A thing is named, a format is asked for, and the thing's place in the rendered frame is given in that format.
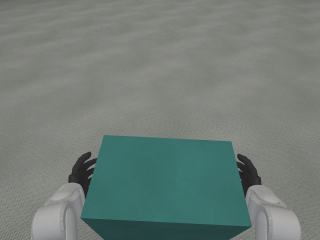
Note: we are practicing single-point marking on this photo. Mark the right robot hand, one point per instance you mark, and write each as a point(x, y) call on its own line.
point(249, 173)

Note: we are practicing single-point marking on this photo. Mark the left robot hand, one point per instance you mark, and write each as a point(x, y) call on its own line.
point(80, 173)

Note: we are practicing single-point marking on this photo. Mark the left robot forearm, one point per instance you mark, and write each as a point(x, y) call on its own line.
point(57, 219)

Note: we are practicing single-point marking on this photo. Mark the carton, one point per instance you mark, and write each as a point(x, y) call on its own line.
point(152, 188)

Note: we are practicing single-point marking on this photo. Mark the right robot forearm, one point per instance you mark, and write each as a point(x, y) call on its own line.
point(272, 219)

